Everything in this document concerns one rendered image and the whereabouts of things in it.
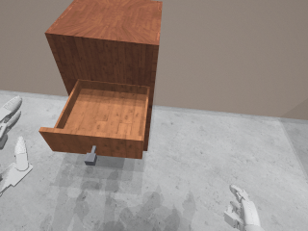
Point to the drawer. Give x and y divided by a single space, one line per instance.
110 116

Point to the cabinet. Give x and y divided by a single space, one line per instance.
111 41

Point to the handle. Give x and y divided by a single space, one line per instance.
91 158

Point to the left robot hand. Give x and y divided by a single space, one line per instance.
14 173

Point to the right robot hand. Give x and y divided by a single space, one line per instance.
239 216

